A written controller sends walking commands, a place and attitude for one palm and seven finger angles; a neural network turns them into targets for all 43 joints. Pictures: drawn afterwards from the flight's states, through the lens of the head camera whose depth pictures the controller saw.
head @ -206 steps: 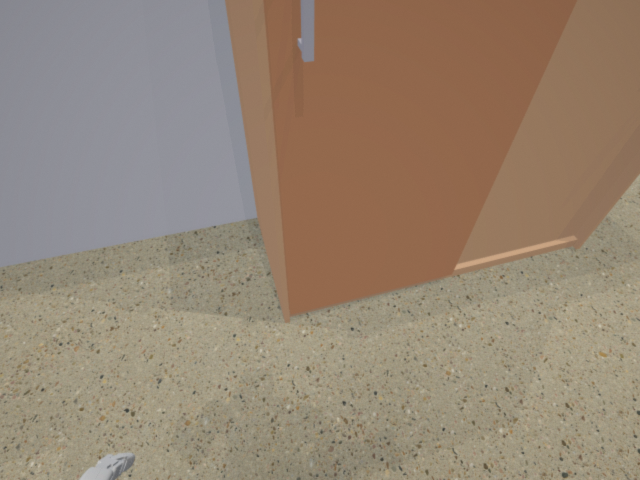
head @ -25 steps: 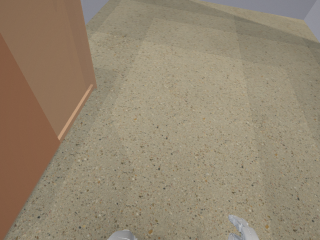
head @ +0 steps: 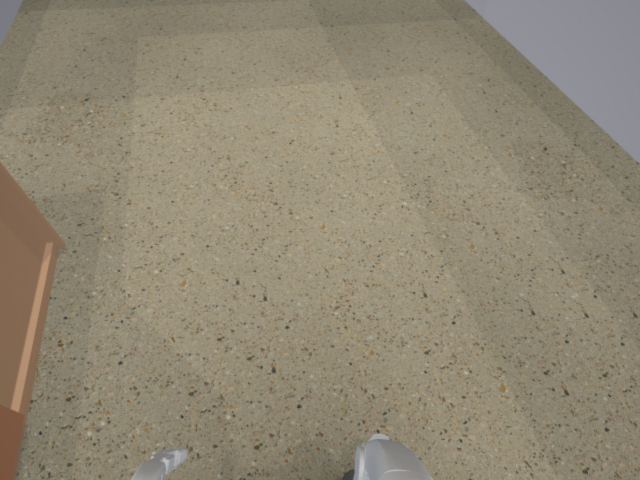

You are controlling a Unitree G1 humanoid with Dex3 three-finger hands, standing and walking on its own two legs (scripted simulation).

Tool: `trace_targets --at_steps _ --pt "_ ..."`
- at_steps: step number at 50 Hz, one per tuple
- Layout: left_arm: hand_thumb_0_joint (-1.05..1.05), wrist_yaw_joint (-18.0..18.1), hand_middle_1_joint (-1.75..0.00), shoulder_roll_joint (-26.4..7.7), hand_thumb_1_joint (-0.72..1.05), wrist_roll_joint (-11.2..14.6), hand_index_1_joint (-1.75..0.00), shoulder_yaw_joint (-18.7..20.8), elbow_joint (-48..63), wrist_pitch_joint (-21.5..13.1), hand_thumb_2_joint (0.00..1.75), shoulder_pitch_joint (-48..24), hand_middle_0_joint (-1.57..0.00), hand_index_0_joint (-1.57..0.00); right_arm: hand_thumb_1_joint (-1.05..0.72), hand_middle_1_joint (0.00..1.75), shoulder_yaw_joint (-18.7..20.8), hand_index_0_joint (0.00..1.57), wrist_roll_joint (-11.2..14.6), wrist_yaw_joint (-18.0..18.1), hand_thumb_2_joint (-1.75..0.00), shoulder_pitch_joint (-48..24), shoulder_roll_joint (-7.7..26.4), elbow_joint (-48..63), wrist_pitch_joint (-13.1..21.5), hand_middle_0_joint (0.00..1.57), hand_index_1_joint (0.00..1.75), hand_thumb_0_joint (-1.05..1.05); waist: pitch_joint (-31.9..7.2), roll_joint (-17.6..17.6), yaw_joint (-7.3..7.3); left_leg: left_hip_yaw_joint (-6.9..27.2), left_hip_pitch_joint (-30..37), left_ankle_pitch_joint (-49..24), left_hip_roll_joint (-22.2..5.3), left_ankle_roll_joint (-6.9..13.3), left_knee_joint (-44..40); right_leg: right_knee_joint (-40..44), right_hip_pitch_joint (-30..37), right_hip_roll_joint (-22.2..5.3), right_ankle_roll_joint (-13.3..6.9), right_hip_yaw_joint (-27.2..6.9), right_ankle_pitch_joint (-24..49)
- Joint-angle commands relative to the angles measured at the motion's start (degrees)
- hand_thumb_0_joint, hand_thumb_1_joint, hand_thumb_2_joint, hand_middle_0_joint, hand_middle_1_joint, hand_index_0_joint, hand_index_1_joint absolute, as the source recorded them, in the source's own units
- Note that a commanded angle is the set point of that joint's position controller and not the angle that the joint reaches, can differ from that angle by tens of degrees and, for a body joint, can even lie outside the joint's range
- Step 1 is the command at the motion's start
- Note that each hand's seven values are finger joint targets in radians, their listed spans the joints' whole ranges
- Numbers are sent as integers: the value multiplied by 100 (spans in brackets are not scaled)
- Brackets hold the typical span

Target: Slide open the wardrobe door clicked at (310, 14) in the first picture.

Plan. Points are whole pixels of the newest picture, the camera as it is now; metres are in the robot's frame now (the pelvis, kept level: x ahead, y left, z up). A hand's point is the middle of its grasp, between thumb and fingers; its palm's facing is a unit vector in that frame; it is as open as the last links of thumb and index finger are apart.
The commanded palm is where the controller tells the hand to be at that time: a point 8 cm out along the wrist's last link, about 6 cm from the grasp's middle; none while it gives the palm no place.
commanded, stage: walk to a spot facing it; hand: left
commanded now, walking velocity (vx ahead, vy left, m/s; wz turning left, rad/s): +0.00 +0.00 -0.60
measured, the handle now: out of the picture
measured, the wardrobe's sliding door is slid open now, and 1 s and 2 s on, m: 0.00 0.00 0.00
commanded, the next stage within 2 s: none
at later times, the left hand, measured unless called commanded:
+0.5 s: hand (169, 444) +0.19 +0.21 -0.17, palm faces -0.18 -0.95 -0.24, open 7.3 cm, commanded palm none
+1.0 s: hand (222, 386) +0.27 +0.15 -0.15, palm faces -0.59 -0.78 -0.23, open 7.3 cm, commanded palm none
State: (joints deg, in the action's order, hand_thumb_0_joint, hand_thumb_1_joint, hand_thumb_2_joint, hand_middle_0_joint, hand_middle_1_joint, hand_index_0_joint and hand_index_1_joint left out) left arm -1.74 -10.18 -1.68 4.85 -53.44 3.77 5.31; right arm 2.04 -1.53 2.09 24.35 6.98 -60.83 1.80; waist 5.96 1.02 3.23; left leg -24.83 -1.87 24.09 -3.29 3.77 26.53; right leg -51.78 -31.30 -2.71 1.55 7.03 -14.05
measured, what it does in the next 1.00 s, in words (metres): steps on the spot, turning right: right foot, then left foot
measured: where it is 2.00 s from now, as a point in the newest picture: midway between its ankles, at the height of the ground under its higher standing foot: outside the picture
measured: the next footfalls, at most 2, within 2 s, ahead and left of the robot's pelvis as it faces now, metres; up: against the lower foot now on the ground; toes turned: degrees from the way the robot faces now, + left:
right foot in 0.12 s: +0.11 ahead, -0.10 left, +0.00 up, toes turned -11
left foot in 0.54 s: +0.19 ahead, +0.13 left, +0.00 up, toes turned -16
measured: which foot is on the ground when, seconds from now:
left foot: down 0.00-0.10, up 0.12-0.52, down 0.54-1.00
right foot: up 0.00-0.10, down 0.12-0.54, up 0.56-1.00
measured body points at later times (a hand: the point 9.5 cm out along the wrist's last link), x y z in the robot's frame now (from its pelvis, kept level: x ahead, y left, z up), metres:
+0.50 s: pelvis +0.08 +0.03 +0.00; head +0.12 +0.02 +0.45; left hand +0.20 +0.26 -0.15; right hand +0.17 -0.25 -0.12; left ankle +0.15 +0.15 -0.72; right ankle +0.07 -0.09 -0.73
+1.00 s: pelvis +0.06 +0.05 +0.00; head +0.09 +0.02 +0.45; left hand +0.30 +0.19 -0.13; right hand -0.08 -0.17 -0.15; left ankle +0.15 +0.14 -0.73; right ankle -0.02 -0.04 -0.72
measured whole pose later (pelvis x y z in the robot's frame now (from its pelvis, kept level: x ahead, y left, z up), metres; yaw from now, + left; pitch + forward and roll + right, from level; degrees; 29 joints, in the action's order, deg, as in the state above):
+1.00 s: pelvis +0.06 +0.05 +0.00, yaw -38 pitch +0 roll -1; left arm -1.8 -12.6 -1.0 5.0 -51.2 3.9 9.2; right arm 4.3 -1.5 0.6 15.8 12.4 -53.5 -1.0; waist 4.9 -1.5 2.0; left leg -18.9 -15.2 15.6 -11.8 -1.4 32.8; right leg -40.5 -17.9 -2.6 2.9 5.0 -22.7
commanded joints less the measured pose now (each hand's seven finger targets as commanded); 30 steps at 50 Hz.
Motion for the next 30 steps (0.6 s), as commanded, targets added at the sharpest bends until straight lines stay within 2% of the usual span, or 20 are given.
trace_targets --at_steps 1,3,4,5,6,7,8,9,11,13,14,16,22,24,25,26,27,28,29,30 --pt "0 50 -30 -268 90 -6 -30 20 540 -211 90 -106 -20 -20 -90 30 253 20 -9 22 -90 249 1136 264 11 20 30 0 -459 -833 -201 764 944 -6719 -1885 185 222 762 -109 259 -248 278 -544" --pt "0 92 -30 -443 90 -15 -30 65 424 -324 90 493 -20 -20 -90 30 306 20 40 -28 -90 116 1304 401 -13 20 30 0 -959 -909 -474 661 751 -7083 -1827 33 1214 1423 943 444 -365 343 -405" --pt "0 121 -30 -643 90 -32 -30 125 288 -404 90 1023 -20 -20 -90 30 320 20 86 -77 -90 -12 1308 510 -25 20 30 0 -1178 -731 -758 658 21 -6542 -1806 -181 2187 2049 1995 341 -477 155 230" --pt "0 170 -30 -1096 90 -46 -30 220 103 -492 90 1787 -20 -20 -90 30 287 20 174 -122 -90 -174 1153 723 -52 20 30 0 -1831 232 -1104 549 -1526 -3821 -1256 -527 3897 2289 3794 -683 -1025 -1290 2764" --pt "0 266 -30 -1593 90 81 -30 312 -16 -507 90 2078 -20 -20 -90 30 241 20 170 -105 -90 -482 808 1011 -43 20 30 0 -2109 1013 -1057 1034 -3249 1276 -107 -938 5554 2246 4661 -2114 -1932 -3514 6363" --pt "0 347 -30 -1597 90 166 -30 300 16 -447 90 1889 -20 -20 -90 30 234 20 152 -21 -90 -786 883 1121 -93 20 30 0 -2010 544 -1022 2121 -3331 1236 -333 -808 5585 2373 4430 -2147 -2141 -2999 5935" --pt "0 374 -30 -1336 90 160 -30 252 134 -419 90 1447 -20 -20 -90 30 239 20 139 -46 -90 -946 733 1159 -140 20 30 0 -1353 130 -813 2265 -3428 679 -511 -786 5339 2576 3782 -1780 -1885 -2542 4975" --pt "0 380 -30 -1217 90 160 -30 228 299 -404 90 982 -20 -20 -90 30 237 20 99 -75 -90 -917 720 1112 -200 20 30 0 -1158 55 -554 2360 -3316 315 -621 -821 5077 2752 3232 -1496 -1612 -2399 3991" --pt "0 374 -30 -1019 90 120 -30 122 368 -442 90 568 -20 -20 -90 30 236 20 28 -58 -90 -889 690 995 -344 20 30 0 -523 87 -244 2372 -2822 3 -573 -888 4599 3164 1781 -1181 -1298 -1996 3375" --pt "0 344 -30 -1006 90 79 -30 114 425 -455 90 440 -20 -20 -90 30 239 20 23 -52 -90 -662 697 938 -421 20 30 0 -452 253 -60 2369 -2598 -189 -479 -942 4207 3248 1294 -907 -1190 -1787 2973" --pt "0 330 -30 -1028 90 48 -30 129 423 -457 90 420 -20 -20 -90 30 252 20 29 -61 -90 -634 687 944 -418 20 30 0 -476 397 -29 2337 -2478 -259 -442 -954 3956 3241 1170 -805 -1146 -1738 2686" --pt "0 283 -30 -1050 90 40 -30 151 450 -425 90 537 -20 -20 -90 30 237 20 29 -72 -90 -856 740 1039 -395 20 30 0 -570 614 -130 2290 -2449 -440 -331 -960 3493 3232 1183 -616 -1135 -1863 2190" --pt "0 239 -30 -1286 90 9 -30 257 573 -313 90 781 -20 -20 -90 30 204 20 96 -47 -90 -1668 834 1475 -250 20 30 0 -929 961 -465 2196 -2025 -112 81 -911 1723 2703 1819 -610 -1168 -2554 2699" --pt "0 251 -30 -1313 90 20 -30 270 622 -273 90 628 -20 -20 -90 30 222 20 130 -21 -90 -1420 913 1462 -205 20 30 0 -1092 932 -304 2216 -1500 -436 150 -858 840 2382 1779 -592 -981 -2696 2692" --pt "0 250 -30 -1282 90 56 -30 260 678 -241 90 495 -20 -20 -90 30 240 20 128 -2 -90 -1145 999 1379 -176 20 30 0 -1200 797 -156 2203 -863 -990 131 -822 29 2101 1502 -427 -758 -2623 2400" --pt "0 240 -30 -1006 90 108 -30 203 782 -215 90 529 -20 -20 -90 30 291 20 97 17 -90 -902 1339 1334 -115 20 30 0 -1403 -82 -68 2855 9 -1435 -606 -620 -698 1442 820 59 -453 -2243 1314" --pt "0 171 -30 -683 90 152 -30 135 877 -210 90 812 -20 -20 -90 30 396 20 31 5 -90 -990 1936 1440 -101 20 30 0 -1358 -1839 -195 4365 574 -2759 -2281 -70 -921 67 -475 767 -31 -1384 -1734" --pt "0 174 -30 -905 90 50 -30 171 792 -199 90 802 -20 -20 -90 30 380 20 17 -6 -90 -1015 2008 1503 -155 20 30 0 -1165 -1462 -126 4466 -107 -3099 -2724 375 -822 -1139 -350 487 65 -1224 -2146" --pt "0 188 -30 -966 90 16 -30 226 631 -135 90 1014 -20 -20 -90 30 300 20 0 -7 -90 -1429 1631 1540 -161 20 30 0 -996 -1343 -367 3946 -693 -2514 -2389 303 -925 -1574 -188 331 130 -1347 -1776" --pt "0 137 -30 -1050 90 -19 -30 278 573 -125 90 959 -20 -20 -90 30 246 20 -3 12 -90 -1698 1446 1662 -122 20 30 0 -687 -1239 -433 3571 -962 -2507 -2025 199 -999 -1866 -185 317 163 -1217 -1469"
